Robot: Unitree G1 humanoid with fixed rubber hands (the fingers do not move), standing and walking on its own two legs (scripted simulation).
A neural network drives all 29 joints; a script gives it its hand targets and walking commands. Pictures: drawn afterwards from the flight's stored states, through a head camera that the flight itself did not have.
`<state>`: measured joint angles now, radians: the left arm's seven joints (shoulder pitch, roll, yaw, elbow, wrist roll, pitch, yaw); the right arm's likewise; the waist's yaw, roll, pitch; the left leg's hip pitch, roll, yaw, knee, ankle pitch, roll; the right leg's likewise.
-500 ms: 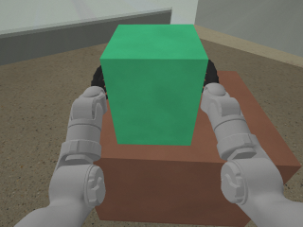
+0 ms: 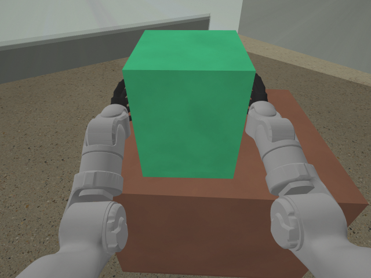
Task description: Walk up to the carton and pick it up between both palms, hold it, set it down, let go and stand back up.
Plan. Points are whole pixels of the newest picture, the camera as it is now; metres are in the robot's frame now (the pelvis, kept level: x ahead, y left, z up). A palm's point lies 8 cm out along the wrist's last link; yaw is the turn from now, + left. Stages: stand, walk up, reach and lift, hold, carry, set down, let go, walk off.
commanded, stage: hold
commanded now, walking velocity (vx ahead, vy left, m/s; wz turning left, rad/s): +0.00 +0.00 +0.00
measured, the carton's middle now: (188, 104) +0.42 +0.01 +0.22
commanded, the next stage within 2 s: set down in 1.62 s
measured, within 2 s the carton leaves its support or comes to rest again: neither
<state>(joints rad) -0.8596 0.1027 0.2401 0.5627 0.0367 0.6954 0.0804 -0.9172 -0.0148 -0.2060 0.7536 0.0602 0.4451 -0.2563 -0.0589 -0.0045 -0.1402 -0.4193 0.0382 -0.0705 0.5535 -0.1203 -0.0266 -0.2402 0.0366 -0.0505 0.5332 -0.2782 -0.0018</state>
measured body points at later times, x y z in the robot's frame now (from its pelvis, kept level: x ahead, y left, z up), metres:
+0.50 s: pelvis +0.01 +0.00 +0.00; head -0.05 +0.02 +0.45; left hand +0.41 +0.15 +0.22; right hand +0.41 -0.14 +0.24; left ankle +0.11 +0.12 -0.73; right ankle +0.01 -0.12 -0.73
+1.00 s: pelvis +0.01 +0.00 +0.00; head -0.06 +0.02 +0.45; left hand +0.41 +0.15 +0.22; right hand +0.40 -0.14 +0.24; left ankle +0.11 +0.12 -0.73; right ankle +0.01 -0.12 -0.73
